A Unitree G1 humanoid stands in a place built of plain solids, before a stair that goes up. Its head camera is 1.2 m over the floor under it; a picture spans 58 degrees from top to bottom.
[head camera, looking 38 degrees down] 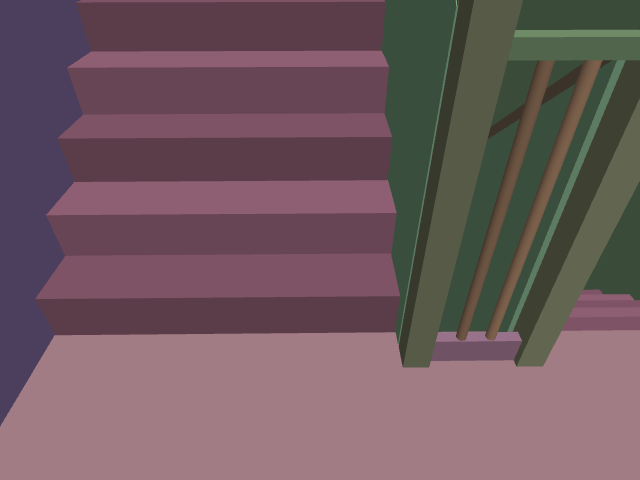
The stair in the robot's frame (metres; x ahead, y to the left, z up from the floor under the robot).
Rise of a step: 0.18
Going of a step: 0.22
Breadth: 1.20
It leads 1 degrees to the left of straight ahead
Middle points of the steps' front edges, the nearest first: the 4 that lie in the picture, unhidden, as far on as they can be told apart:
1.00 0.33 0.18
1.22 0.33 0.36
1.44 0.34 0.54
1.67 0.34 0.72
